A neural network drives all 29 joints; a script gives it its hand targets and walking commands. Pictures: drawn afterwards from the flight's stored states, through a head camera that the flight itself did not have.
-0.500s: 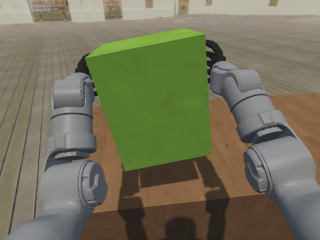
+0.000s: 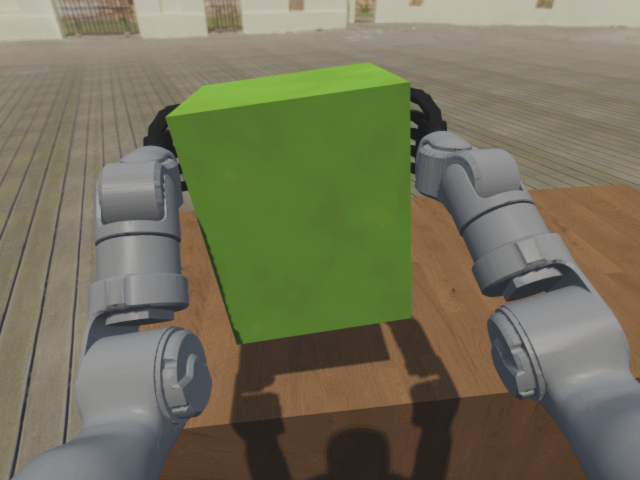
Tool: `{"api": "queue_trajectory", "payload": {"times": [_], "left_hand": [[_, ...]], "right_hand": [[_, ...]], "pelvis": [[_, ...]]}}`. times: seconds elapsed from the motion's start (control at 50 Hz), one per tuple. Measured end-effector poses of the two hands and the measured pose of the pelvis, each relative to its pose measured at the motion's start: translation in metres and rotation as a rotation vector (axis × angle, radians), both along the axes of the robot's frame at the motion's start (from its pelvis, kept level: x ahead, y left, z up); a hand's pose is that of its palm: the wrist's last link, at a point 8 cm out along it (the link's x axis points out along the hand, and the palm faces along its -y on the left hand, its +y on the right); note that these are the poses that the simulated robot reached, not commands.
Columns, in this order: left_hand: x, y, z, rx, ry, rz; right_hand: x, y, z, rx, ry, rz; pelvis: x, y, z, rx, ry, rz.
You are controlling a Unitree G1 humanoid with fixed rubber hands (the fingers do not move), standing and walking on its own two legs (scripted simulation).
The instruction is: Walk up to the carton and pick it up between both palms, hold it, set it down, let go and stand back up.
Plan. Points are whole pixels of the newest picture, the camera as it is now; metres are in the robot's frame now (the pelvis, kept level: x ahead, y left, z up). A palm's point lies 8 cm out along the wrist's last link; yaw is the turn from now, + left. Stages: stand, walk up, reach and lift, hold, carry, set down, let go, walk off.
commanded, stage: hold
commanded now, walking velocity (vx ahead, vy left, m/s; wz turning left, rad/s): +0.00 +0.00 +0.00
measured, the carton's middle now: (304, 199) +0.38 +0.00 +0.26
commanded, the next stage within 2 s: none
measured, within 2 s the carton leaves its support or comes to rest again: neither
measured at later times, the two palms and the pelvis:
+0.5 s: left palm (163, 161) +0.37 +0.15 +0.32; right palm (435, 144) +0.37 -0.15 +0.33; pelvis +0.00 +0.00 +0.00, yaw +0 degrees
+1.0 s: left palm (163, 161) +0.38 +0.15 +0.32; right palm (433, 147) +0.37 -0.14 +0.32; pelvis +0.00 +0.00 +0.00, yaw +0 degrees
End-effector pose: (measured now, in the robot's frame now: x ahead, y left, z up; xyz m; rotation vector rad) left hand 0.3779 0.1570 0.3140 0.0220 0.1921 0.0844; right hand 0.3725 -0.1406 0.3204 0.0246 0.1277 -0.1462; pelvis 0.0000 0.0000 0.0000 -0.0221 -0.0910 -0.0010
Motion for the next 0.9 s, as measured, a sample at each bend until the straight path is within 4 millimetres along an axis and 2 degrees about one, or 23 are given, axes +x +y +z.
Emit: {"api": "queue_trajectory", "payload": {"times": [0.44, 0.9], "left_hand": [[-0.005, -0.005, 0.009, 0.001, -0.013, 0.004], [-0.001, -0.002, 0.009, 0.007, -0.012, 0.0]], "right_hand": [[-0.005, -0.005, 0.009, 0.009, 0.0, 0.0], [-0.002, -0.002, 0.005, 0.01, 0.013, -0.004]], "pelvis": [[-0.002, 0.0, 0.0, 0.004, 0.002, -0.009], [-0.003, 0.0, 0.0, 0.001, 0.015, 0.0]]}}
